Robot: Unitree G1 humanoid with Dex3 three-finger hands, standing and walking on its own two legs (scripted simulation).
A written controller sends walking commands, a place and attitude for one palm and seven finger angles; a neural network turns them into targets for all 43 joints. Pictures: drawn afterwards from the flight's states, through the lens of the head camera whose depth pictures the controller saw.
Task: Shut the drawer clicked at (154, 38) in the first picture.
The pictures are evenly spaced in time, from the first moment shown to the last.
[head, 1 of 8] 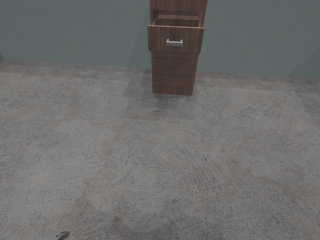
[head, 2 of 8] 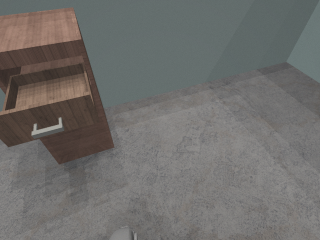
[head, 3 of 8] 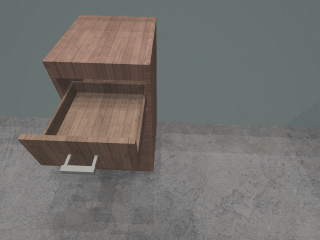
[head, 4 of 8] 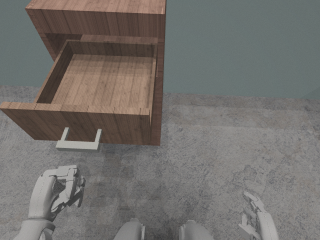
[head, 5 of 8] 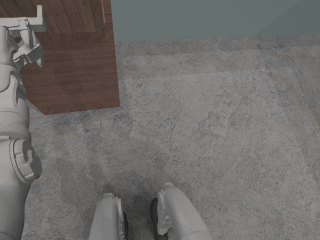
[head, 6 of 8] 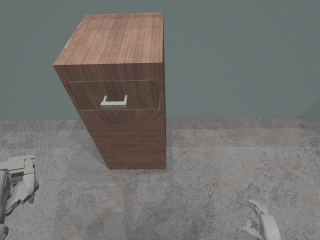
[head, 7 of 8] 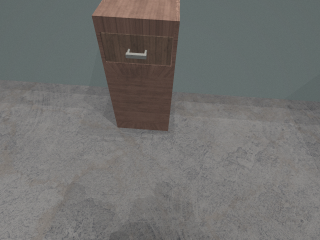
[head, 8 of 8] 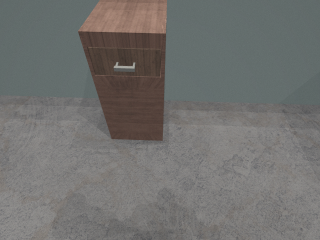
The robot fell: no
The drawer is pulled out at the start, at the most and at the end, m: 0.30 0.30 0.00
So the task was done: yes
